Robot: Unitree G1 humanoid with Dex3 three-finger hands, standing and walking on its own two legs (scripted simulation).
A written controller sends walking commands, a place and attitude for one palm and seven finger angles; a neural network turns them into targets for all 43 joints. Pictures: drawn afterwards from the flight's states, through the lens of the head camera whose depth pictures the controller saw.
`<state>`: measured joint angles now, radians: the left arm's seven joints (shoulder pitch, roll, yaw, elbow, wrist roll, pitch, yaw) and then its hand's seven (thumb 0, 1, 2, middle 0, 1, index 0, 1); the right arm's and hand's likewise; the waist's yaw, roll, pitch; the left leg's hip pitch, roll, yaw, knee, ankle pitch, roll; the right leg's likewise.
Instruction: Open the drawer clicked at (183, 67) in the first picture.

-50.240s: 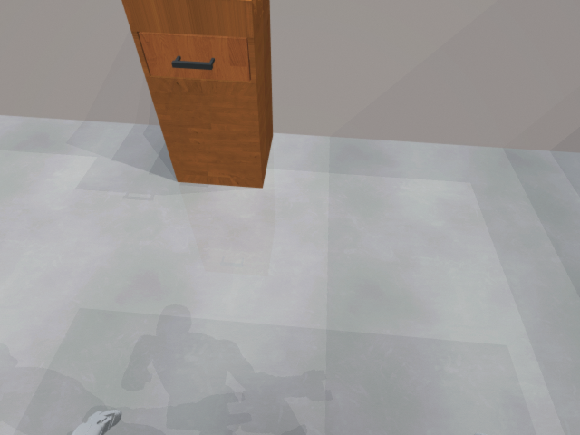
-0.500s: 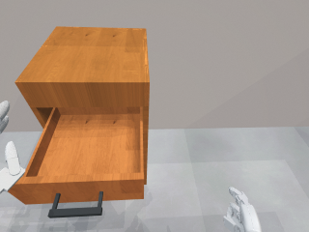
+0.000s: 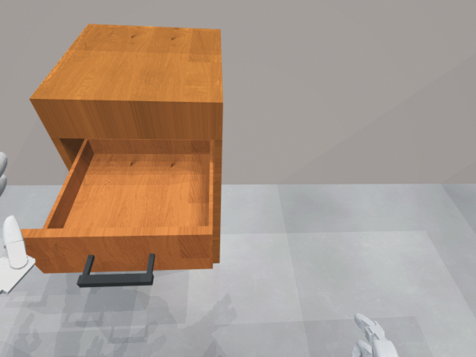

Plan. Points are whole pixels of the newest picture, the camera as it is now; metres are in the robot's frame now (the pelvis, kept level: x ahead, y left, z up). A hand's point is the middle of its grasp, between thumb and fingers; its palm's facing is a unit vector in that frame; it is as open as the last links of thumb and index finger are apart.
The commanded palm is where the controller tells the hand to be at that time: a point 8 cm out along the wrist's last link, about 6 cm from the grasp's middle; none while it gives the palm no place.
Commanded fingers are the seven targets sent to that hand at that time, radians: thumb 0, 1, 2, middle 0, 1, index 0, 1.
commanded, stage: step back with the hand held close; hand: left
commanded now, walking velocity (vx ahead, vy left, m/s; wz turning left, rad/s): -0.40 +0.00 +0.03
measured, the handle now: (118, 270) +0.31 +0.25 -0.11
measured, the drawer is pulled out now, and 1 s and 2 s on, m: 0.29 0.29 0.29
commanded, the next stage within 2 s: stop stepping back and stand still in 0.16 s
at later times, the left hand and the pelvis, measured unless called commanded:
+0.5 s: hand out of the picture +0.07 +0.24 +0.18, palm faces +0.41 -0.82 -0.41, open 7.5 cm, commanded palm +0.01 +0.28 +0.19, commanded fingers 0.00 0.90 0.90 -0.20 -0.30 -0.20 -0.30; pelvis -0.11 -0.01 +0.01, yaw +2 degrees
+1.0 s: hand out of the picture +0.06 +0.24 +0.17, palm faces +0.33 -0.83 -0.45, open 7.4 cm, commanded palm +0.00 +0.28 +0.19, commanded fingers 0.00 0.90 0.90 -0.20 -0.30 -0.20 -0.30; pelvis -0.12 +0.00 +0.01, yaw +0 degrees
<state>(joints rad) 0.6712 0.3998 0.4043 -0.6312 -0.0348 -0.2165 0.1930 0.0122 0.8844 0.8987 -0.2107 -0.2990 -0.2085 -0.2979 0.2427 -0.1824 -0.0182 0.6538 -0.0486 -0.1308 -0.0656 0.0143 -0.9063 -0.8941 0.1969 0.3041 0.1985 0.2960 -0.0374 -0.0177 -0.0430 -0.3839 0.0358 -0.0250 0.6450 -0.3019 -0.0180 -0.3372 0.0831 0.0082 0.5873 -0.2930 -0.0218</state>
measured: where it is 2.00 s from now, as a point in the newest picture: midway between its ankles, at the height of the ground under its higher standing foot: outside the picture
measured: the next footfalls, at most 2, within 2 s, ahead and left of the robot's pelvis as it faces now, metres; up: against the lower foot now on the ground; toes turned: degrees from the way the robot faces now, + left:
left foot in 0.36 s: -0.09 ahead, +0.10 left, +0.00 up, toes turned +3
right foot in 0.56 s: -0.07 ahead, -0.10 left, +0.00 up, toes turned -1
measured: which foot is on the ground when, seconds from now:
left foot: down 0.00-0.06, up 0.08-0.34, down 0.36-1.00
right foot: down 0.00-0.38, up 0.40-0.54, down 0.56-1.00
